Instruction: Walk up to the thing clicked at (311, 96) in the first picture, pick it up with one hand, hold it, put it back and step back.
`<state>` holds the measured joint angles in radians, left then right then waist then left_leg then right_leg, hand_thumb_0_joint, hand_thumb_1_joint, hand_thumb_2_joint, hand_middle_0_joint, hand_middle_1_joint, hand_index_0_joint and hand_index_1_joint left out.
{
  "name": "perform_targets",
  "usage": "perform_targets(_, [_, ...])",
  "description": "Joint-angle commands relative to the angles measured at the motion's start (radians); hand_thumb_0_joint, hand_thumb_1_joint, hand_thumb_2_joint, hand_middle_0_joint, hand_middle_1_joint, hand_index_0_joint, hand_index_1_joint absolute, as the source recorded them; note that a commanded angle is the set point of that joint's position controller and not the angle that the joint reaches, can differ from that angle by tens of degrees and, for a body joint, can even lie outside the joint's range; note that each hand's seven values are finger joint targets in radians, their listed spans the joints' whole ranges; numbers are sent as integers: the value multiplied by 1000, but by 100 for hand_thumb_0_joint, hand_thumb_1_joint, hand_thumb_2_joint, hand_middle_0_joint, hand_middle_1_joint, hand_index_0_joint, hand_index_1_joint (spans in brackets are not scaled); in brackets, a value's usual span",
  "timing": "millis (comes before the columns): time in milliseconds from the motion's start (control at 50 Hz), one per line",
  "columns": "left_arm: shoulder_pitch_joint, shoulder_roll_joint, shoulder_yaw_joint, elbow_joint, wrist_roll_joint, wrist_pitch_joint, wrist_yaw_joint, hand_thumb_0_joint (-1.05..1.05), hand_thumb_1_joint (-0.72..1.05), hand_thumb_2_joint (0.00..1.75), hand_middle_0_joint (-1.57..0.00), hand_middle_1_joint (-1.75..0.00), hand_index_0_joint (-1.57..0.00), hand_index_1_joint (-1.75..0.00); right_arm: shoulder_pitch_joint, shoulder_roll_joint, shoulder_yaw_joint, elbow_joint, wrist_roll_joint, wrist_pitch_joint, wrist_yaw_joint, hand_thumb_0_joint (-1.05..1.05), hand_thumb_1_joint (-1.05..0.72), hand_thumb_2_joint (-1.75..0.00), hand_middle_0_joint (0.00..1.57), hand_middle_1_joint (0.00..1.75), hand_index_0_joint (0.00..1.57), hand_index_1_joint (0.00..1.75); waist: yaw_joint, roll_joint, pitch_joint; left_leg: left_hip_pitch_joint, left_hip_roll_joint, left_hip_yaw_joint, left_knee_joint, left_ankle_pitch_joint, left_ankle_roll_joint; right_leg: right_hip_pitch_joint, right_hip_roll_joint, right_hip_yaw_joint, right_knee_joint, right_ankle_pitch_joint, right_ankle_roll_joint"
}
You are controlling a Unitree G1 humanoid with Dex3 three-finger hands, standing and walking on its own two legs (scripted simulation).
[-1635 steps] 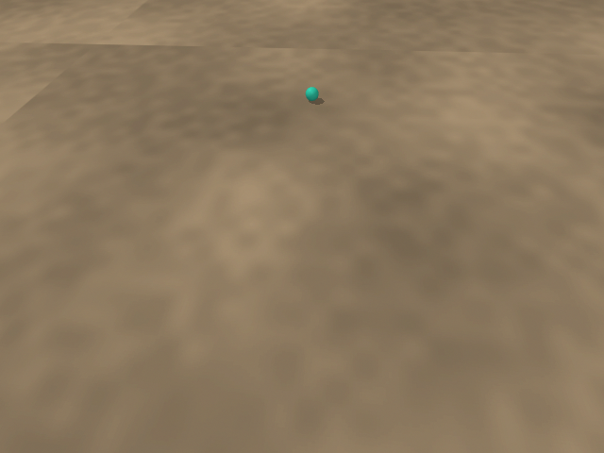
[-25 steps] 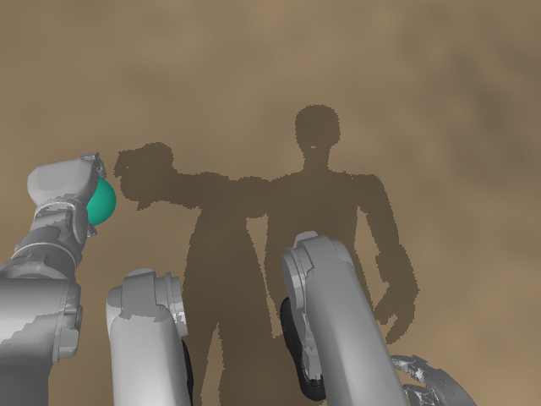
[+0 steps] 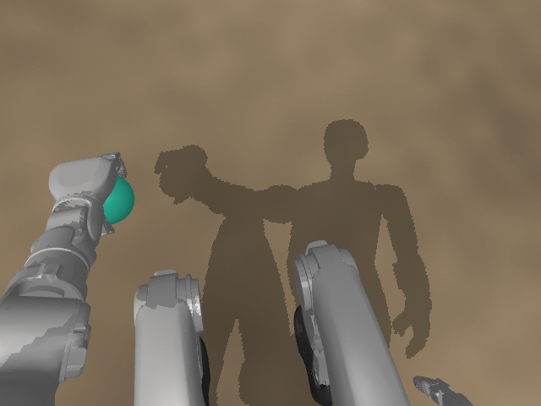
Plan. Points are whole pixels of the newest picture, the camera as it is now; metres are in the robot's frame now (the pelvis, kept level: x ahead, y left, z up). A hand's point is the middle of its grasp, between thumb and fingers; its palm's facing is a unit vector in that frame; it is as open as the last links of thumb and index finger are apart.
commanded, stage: lift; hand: left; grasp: from above
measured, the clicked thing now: (106, 199) +0.46 +0.23 -0.16
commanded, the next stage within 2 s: hold in 1.42 s
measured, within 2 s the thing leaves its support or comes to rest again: neither
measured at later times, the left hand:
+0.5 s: hand (24, 214) +0.39 +0.25 +0.03, palm faces -0.41 -0.07 -0.91, open 11.1 cm
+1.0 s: hand out of the picture +0.36 +0.22 +0.21, palm faces -0.45 -0.09 -0.89, open 11.0 cm
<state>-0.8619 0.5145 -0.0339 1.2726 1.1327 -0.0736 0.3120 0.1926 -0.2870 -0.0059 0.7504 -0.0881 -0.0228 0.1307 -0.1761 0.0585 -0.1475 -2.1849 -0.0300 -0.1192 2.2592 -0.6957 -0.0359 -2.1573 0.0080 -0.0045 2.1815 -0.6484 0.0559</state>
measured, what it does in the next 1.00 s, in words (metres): rises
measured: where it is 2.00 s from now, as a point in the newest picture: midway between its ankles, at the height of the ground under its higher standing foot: (259, 389)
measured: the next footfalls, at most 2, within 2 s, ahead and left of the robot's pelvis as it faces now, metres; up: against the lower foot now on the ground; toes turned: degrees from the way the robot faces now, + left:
none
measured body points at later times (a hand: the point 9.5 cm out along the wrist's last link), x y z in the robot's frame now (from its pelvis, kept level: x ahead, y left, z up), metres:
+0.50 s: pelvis +0.00 +0.00 +0.12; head +0.15 +0.02 +0.55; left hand +0.41 +0.25 +0.08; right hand +0.14 -0.26 +0.00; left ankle +0.08 +0.13 -0.34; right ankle +0.10 -0.14 -0.34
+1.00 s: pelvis +0.04 +0.00 +0.29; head +0.11 +0.00 +0.73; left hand +0.38 +0.23 +0.26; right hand +0.15 -0.26 +0.16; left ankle +0.08 +0.13 -0.34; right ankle +0.10 -0.14 -0.34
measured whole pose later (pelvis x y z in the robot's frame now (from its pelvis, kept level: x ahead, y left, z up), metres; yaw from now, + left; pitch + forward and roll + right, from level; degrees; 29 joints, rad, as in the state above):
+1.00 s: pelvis +0.04 +0.00 +0.29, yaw +2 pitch +17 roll -1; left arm -0.33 0.39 -0.21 0.77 0.98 0.05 0.13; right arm 0.22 -0.24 -0.03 0.71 0.04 0.03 -0.06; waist -0.07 0.04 -0.15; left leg -1.02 0.03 -0.04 1.24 -0.51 -0.02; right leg -1.03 0.00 0.02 1.20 -0.47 0.03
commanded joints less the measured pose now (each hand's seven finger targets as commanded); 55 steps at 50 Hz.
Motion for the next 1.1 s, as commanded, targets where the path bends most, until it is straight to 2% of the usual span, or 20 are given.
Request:
perform_targets(0, [-269,228,32,-219,-10,6,-7,0,42,104,-80,-104,-82,-102,170,-224,-90,-63,29,18,-33,0,-92,-91,20,30,20,30,5,141,-682,495,-18,93,-322,166,59,425,19,-106,-274,174,-105])
perform_targets(80, [-199,208,10,-310,-40,10,-50,0,39,105,-78,-105,-80,-103,156,-205,-90,-102,44,35,-47,0,-92,-91,20,30,20,30,23,107,-689,512,-16,105,-377,132,67,505,21,-88,-342,135,-97])
perform_targets(100, [-166,180,3,-312,-48,14,-60,0,39,105,-78,-105,-80,-103,161,-209,-91,-102,47,38,-51,0,-92,-91,20,30,20,30,21,92,-662,531,-17,95,-391,131,66,482,16,-90,-354,138,-97])
perform_targets(160, [-167,204,-1,-437,-67,14,-82,0,39,103,-75,-109,-78,-106,136,-200,-100,-130,59,46,-67,0,-92,-91,20,30,20,30,38,123,-697,600,-12,89,-445,109,61,516,21,-83,-394,109,-100])
perform_targets(180, [-141,188,-11,-440,-67,18,-88,0,38,105,-76,-107,-79,-105,134,-200,-98,-130,64,48,-71,0,-92,-91,20,30,20,30,36,104,-683,597,-13,89,-451,112,63,528,18,-80,-407,112,-98])
perform_targets(280, [-106,186,-21,-588,-98,33,-98,0,39,100,-76,-106,-79,-103,107,-182,-103,-149,82,55,-100,0,-92,-91,20,30,20,30,48,118,-686,730,-4,70,-555,102,57,590,16,-73,-482,115,-93])
perform_targets(400, [-5,156,-37,-661,-112,73,-107,0,41,100,-79,-103,-81,-101,72,-161,-107,-155,96,55,-133,0,-92,-91,20,30,20,30,60,110,-670,870,-1,70,-670,150,50,709,12,-63,-589,153,-88])
perform_targets(420, [47,152,-35,-628,-116,86,-110,0,42,99,-79,-102,-82,-100,69,-159,-105,-153,99,57,-136,0,-92,-91,20,30,20,30,65,80,-634,881,0,71,-691,153,50,727,10,-60,-619,153,-86])
perform_targets(560, [121,122,-59,-707,-157,128,-135,0,42,98,-82,-99,-83,-97,19,-125,-92,-156,114,57,-166,0,-92,-91,20,30,20,30,72,62,-542,1024,8,78,-863,132,47,904,18,-42,-788,130,-80])
perform_targets(620, [146,133,-60,-728,-149,133,-140,0,40,97,-81,-98,-82,-97,15,-112,-85,-154,121,55,-178,0,-93,-91,20,30,20,30,71,37,-498,1070,8,88,-923,147,49,999,21,-29,-867,136,-78])
perform_targets(660, [174,95,-81,-709,-157,135,-142,0,39,96,-80,-98,-82,-96,8,-99,-79,-153,124,51,-184,0,-93,-91,20,30,20,30,71,3,-449,1102,8,94,-968,147,51,1056,26,-19,-925,131,-76])
perform_targets(680, [181,117,-62,-704,-159,136,-141,0,37,97,-79,-96,-80,-95,14,-106,-79,-150,127,49,-187,0,-93,-91,20,30,20,30,77,4,-437,1129,12,91,-993,153,50,1075,22,-17,-945,137,-76])
perform_targets(740, [201,85,-88,-683,-163,135,-150,0,35,99,-78,-98,-79,-97,16,-95,-76,-148,131,41,-194,0,-93,-91,20,30,20,30,76,-9,-382,1185,18,90,-1064,168,49,1141,26,-12,-1017,147,-75])
perform_targets(760, [217,103,-73,-668,-161,134,-151,0,36,97,-79,-98,-80,-97,15,-100,-75,-146,131,38,-195,0,-93,-91,20,30,20,30,89,-14,-353,1192,20,87,-1091,160,48,1158,23,-9,-1037,143,-74])
perform_targets(800, [240,61,-100,-663,-165,128,-156,0,37,95,-80,-96,-81,-95,16,-90,-75,-147,131,32,-197,0,-93,-91,20,30,20,30,90,-17,-334,1230,17,98,-1127,174,49,1207,24,-1,-1090,149,-74])
perform_targets(840, [296,52,-101,-645,-163,130,-153,0,38,95,-79,-98,-81,-96,26,-90,-75,-147,132,26,-198,0,-93,-91,20,30,20,30,100,-26,-331,1267,17,104,-1155,226,48,1262,25,1,-1125,193,-74])
perform_targets(860, [256,65,-98,-704,-169,125,-151,0,38,96,-79,-97,-81,-96,24,-90,-78,-151,133,23,-199,0,-93,-91,20,30,20,30,109,-7,-360,1305,18,103,-1178,238,47,1290,27,2,-1144,206,-75])
perform_targets(920, [248,56,-102,-662,-155,125,-136,0,37,96,-79,-96,-80,-95,39,-90,-74,-141,130,20,-200,0,-93,-91,20,30,20,30,99,-8,-325,1369,21,104,-1231,285,44,1338,27,-2,-1191,260,-72])
perform_targets(940, [237,65,-89,-662,-150,123,-130,0,38,95,-80,-96,-81,-95,48,-94,-77,-131,128,19,-200,0,-92,-91,20,30,20,30,106,-4,-325,1393,23,103,-1248,304,43,1351,26,-3,-1198,279,-74])
perform_targets(1080, [230,48,-99,-636,-140,130,-102,0,40,97,-81,-95,-82,-95,58,-95,-81,-121,126,16,-194,0,-92,-91,20,30,20,30,114,-10,-287,1537,19,113,-1366,380,40,1478,23,1,-1315,349,-71])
